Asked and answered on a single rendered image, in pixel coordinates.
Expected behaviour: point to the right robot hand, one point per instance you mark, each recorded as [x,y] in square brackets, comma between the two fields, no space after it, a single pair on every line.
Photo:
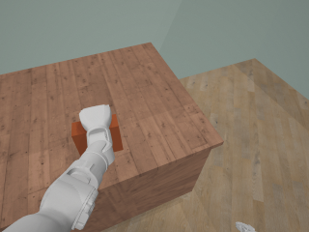
[242,227]

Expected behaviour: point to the left robot hand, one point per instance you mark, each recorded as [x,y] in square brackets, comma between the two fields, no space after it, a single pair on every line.
[99,115]

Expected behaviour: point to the robot left upper arm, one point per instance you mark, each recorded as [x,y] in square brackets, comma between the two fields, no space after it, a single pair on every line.
[68,206]

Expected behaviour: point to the left robot forearm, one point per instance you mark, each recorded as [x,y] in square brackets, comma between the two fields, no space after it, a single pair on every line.
[95,160]

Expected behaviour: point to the sponge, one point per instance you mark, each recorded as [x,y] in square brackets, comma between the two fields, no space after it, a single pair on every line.
[79,136]

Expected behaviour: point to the table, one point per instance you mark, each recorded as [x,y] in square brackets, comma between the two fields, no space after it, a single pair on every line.
[166,137]

